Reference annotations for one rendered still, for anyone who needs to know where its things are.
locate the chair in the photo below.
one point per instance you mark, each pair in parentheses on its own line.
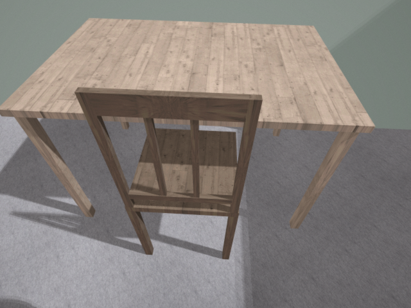
(179,171)

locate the table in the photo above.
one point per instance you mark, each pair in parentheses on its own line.
(302,86)

